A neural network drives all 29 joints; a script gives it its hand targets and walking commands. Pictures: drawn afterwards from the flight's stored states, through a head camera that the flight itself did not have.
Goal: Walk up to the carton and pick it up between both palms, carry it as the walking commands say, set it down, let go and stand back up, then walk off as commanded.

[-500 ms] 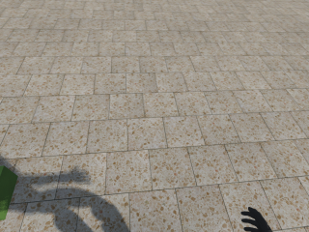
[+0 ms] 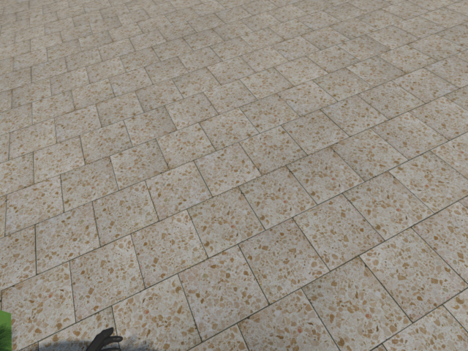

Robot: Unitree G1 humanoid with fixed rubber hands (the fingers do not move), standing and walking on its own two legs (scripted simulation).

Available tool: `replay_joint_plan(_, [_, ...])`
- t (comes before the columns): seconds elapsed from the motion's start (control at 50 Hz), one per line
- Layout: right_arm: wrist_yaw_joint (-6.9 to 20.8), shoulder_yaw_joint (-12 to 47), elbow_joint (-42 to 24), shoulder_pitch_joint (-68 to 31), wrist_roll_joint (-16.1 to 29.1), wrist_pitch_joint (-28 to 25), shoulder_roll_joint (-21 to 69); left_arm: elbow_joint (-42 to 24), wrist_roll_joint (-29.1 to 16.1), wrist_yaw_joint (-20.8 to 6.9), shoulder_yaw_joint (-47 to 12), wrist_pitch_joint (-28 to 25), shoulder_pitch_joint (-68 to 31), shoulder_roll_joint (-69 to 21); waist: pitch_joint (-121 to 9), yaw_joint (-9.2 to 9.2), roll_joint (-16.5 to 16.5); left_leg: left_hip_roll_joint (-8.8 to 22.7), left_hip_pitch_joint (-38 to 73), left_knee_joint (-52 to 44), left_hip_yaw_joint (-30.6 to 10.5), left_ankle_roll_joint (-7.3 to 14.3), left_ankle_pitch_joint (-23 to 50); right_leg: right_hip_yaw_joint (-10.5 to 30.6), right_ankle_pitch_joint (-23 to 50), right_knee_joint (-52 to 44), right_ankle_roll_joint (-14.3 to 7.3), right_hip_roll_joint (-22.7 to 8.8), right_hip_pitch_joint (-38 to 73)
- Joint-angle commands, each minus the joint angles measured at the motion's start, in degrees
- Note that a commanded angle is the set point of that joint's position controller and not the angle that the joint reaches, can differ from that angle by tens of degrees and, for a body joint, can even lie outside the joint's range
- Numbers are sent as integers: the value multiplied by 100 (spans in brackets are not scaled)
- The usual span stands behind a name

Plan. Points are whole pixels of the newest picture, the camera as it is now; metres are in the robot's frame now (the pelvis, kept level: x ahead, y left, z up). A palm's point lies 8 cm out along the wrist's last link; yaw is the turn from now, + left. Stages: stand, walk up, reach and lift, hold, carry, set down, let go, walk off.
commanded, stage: walk off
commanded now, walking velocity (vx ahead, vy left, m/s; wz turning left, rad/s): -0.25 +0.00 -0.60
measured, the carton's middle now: out of the picture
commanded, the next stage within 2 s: stand in 0.28 s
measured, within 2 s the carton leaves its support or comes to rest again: neither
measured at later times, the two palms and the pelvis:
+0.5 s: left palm out of the picture -0.01 +0.30 -0.13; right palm out of the picture -0.10 -0.23 -0.09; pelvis -0.15 +0.05 +0.00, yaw -15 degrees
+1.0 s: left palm out of the picture -0.09 +0.26 -0.14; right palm out of the picture -0.27 -0.20 -0.13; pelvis -0.23 +0.05 +0.00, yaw -16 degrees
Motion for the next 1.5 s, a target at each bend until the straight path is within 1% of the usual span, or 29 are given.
replay_joint_plan(0.0, [-68, -57, -426, -83, 81, -55, -328, -118, 39, -9, 282, -14, 460, 1082, -837, 293, -1242, -100, -240, -749, -57, 19, -432, 1695, 1366, -789, -646, -1354, 1276])
replay_joint_plan(0.1, [-156, -85, -209, 596, 187, -103, -308, -118, 22, -118, 331, 9, 84, 1087, -1026, 19, -1325, -333, 1134, -2388, -87, 258, -177, 2108, 978, -1169, -371, -1155, 618])
replay_joint_plan(0.14, [-247, -149, -54, 966, 117, -161, -461, -108, -52, -100, 293, -24, 109, 946, -1035, -114, -1026, -193, 2232, -3942, 69, 402, 596, 1734, -56, -1089, 176, -681, -127])
replay_joint_plan(0.16, [-285, -224, -132, 811, 54, -192, -840, -86, -45, -95, 243, -57, 428, 607, -1009, 27, 175, 923, 2533, -4452, -1037, 616, -25, 1176, -1297, -36, 428, -95, -819])
replay_joint_plan(0.18, [-216, -296, -578, -33, -7, -189, -1495, -151, -14, -19, 281, -60, 429, 401, -741, 25, 1537, 2634, 1336, -4703, -2120, 1393, 465, -194, -2294, 2101, 684, 1008, -1410])
replay_joint_plan(0.2, [-137, -232, -622, -198, -121, -168, -1220, -223, 171, 13, 359, 0, -118, 831, -403, -165, 1170, 2828, 143, -4717, -1869, 1739, 1247, -8, -2517, 3566, 593, 366, -1163])
replay_joint_plan(0.22, [-114, -46, -731, -822, -125, -195, -684, -112, 88, -33, 426, 56, 101, 816, -247, 289, 716, 2208, -309, -4470, -1126, 1487, 1851, 119, -2134, 4406, 473, 441, -742])
replay_joint_plan(0.24, [-120, 18, -837, -1287, -121, -216, -475, 44, 58, -92, 422, 96, 474, 774, -194, 550, 690, 1726, -311, -4224, -492, 1204, 2249, 63, -1752, 4897, 429, 444, -678])
replay_joint_plan(0.26, [-149, 33, -899, -1335, -121, -242, -443, 149, 63, -146, 410, 126, 716, 766, -323, 551, 832, 1474, 84, -4023, -193, 1095, 2512, -65, -1481, 5245, 451, 426, -785])
replay_joint_plan(0.3, [-163, 35, -809, -812, -81, -273, -440, 194, 59, -188, 343, 106, 738, 670, -430, 230, 963, 1301, 871, -3890, -136, 1166, 2289, -255, -1327, 5138, 604, 403, -1132])
replay_joint_plan(0.36, [-175, 6, -501, 102, -33, -337, -573, 38, 8, -169, 262, 97, 195, 535, -364, -315, 1030, 1448, 2065, -3903, -458, 1286, 1709, -300, -1565, 3900, 768, 339, -1581])
replay_joint_plan(0.4, [-154, -24, -360, 367, -61, -381, -674, 32, -40, -141, 198, 117, 169, 402, -494, -418, 1178, 1542, 2336, -3847, -558, 1279, 1656, -414, -1950, 2932, 768, 286, -1256])
replay_joint_plan(0.48, [-46, -83, -178, 465, -162, -369, -847, 152, -110, -78, 98, 105, 348, 312, -696, -380, 1393, 1643, 1979, -3722, -597, 1408, 2328, -865, -2332, 1206, 532, 156, -54])
replay_joint_plan(0.54, [15, -126, -23, 440, -120, -313, -919, 458, -116, -52, 45, 12, 929, 227, -827, -32, 1215, 1593, 1487, -3532, -501, 1195, 2760, -1168, -1095, -608, 257, 152, 976])
replay_joint_plan(0.56, [39, -109, 14, 538, -92, -319, -839, 528, -41, -29, 58, -40, 1038, 365, -813, 50, 906, 1513, 1015, -3449, -373, 872, 2340, -989, -274, -1393, 162, 12, 1557])
replay_joint_plan(0.58, [112, -44, 3, 676, -81, -357, -540, 552, 38, -17, 99, -100, 1074, 611, -941, 19, 105, 1202, 121, -2910, -19, 523, 1490, -36, -539, -1694, 97, -786, 2408])
replay_joint_plan(0.6, [123, 105, -264, 357, -40, -402, -49, 333, 25, -4, 186, -139, 695, 1156, -656, 69, -1411, 551, -712, -2367, 866, 115, -99, 1254, -370, -1759, -346, -2192, 1859])
replay_joint_plan(0.62, [66, 57, -232, -139, -58, -330, -279, 333, 107, 7, 108, -181, 536, 954, -403, 350, -1096, 678, 12, -1597, 221, 169, -511, 935, -118, -1627, -757, -2293, 704])
replay_joint_plan(0.64, [104, 50, -171, -64, -7, -265, -257, 292, 126, 37, -34, -244, 79, 581, -231, 45, -913, 536, 116, -1119, 85, 237, -121, 509, 64, -1569, -749, -1852, 531])
replay_joint_plan(0.68, [145, 15, 66, 328, -36, -242, -303, 310, 92, 113, -145, -296, -162, 428, -135, -178, -1139, 395, 56, -826, 124, 338, 263, -45, 604, -1406, -530, -1294, 626])
replay_joint_plan(0.74, [110, 34, 312, 612, -78, -266, -203, 462, 53, 142, -210, -337, 133, 335, -286, -82, -1002, 311, 200, -1128, 205, 258, 176, -217, 1660, -1055, -646, -1189, 1018])
replay_joint_plan(0.82, [-26, 94, 401, 551, -29, -287, -59, 725, 39, 177, -182, -336, 333, 469, -234, 46, -985, 176, 639, -2432, 331, 244, 124, 130, 1579, -825, -799, -1261, 1157])
replay_joint_plan(0.86, [-79, 114, 623, 945, -32, -363, -47, 830, -9, 180, -158, -331, 328, 468, -381, -142, -709, 320, 1557, -3799, 240, 301, 1549, 117, 1378, -693, -566, -1173, 906])
replay_joint_plan(0.88, [-98, 102, 704, 1089, -75, -437, -200, 871, -27, 165, -190, -353, 450, 313, -524, -137, -451, 621, 2108, -3931, -75, 301, 2038, 122, 941, -726, -375, -1044, 624])
replay_joint_plan(0.9, [-76, 87, 702, 904, -99, -495, -446, 891, -76, 139, -211, -384, 675, 139, -512, 109, 145, 989, 2155, -3633, -379, 413, 2925, -134, 436, -835, -227, -678, 465])
replay_joint_plan(0.92, [-12, 102, 771, 794, -35, -507, -329, 992, -79, 133, -228, -370, 577, 98, -409, 8, 511, 907, 1516, -3619, -319, 524, 2409, -277, 126, -998, -144, -523, 903])
replay_joint_plan(0.96, [32, 189, 816, 749, -24, -545, -98, 1094, -36, 132, -194, -344, 413, 198, -263, -107, 442, 768, 1177, -3857, -240, 481, 1740, -317, 151, -879, -124, -528, 1151])
replay_joint_plan(1.08, [-30, 221, 1018, 724, -11, -567, -75, 1429, -12, 130, -214, -358, 677, 43, -146, -66, 232, 680, 1147, -4110, -318, 561, 907, -364, -9, -936, -54, -511, 909])
replay_joint_plan(1.48, [-56, 297, 1591, 947, 4, -572, 197, 1993, -12, 205, -342, -406, 1313, -252, -94, -41, 12, 531, 1056, -3916, -263, 587, 1007, -366, -71, -844, -22, -534, 678])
